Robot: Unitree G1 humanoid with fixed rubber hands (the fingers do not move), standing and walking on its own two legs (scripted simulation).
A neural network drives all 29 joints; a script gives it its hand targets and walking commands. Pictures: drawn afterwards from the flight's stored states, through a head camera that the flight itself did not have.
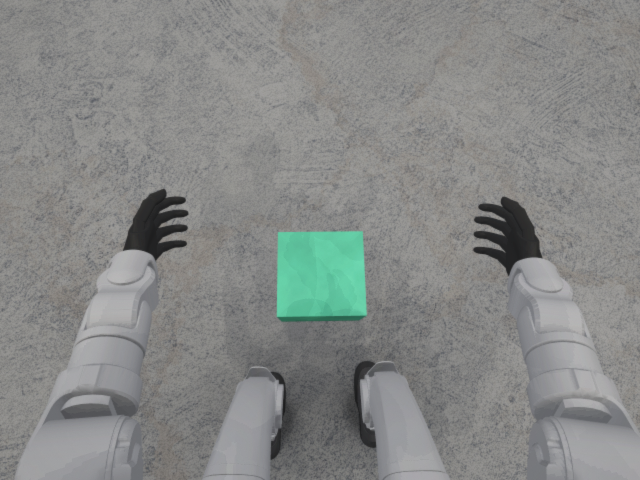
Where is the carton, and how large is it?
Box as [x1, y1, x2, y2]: [277, 231, 366, 321]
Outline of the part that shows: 362,231 278,232 278,318 282,321 358,320 366,315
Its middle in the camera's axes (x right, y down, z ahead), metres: +0.00 +0.10 +1.02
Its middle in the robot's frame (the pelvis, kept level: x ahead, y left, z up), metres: +0.44 -0.01 -0.61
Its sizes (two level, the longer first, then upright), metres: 0.212 0.208 0.159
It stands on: the floor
